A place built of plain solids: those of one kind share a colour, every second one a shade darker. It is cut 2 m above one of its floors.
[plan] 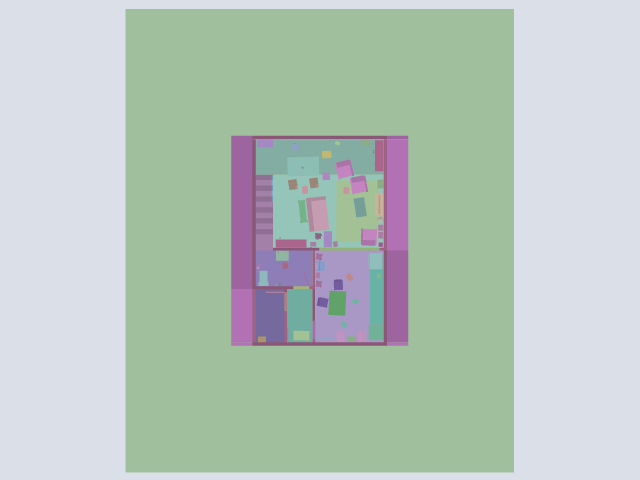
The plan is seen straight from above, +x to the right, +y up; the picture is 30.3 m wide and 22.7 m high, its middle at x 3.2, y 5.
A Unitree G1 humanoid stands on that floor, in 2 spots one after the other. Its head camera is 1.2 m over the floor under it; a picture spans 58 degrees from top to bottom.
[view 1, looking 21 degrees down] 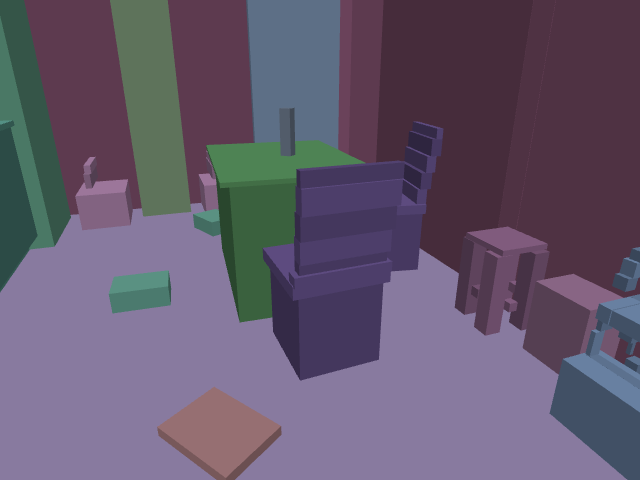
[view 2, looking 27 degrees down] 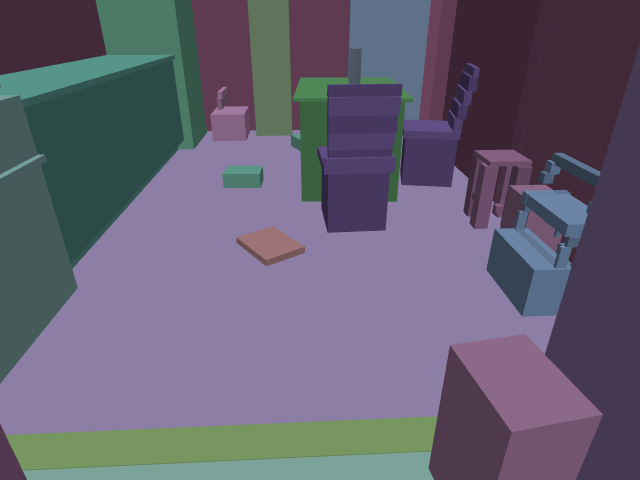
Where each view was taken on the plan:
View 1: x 4.67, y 4.47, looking -110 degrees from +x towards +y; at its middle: kitchen_chair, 1.55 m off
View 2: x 4.42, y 5.53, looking -93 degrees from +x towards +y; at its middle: floor_kitchen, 2.67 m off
